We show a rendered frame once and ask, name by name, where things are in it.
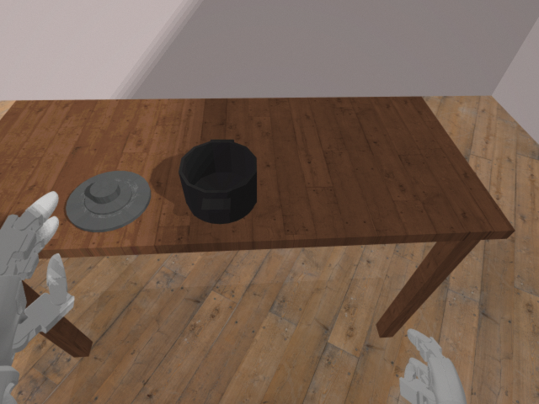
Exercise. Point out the left robot hand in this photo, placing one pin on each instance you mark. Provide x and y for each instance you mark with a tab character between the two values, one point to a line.
21	239

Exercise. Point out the table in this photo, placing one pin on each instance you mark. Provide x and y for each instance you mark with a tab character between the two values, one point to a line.
330	172

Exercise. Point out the right robot hand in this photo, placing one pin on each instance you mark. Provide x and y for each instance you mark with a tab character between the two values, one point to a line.
436	382

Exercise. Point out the knob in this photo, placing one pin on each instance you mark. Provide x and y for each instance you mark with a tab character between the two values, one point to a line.
105	190

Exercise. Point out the pot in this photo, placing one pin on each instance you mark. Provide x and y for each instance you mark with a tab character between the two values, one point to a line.
219	180

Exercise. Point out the lid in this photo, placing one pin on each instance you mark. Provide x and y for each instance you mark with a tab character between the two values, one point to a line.
87	214

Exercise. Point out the robot left forearm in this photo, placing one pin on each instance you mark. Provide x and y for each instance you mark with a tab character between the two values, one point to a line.
9	378

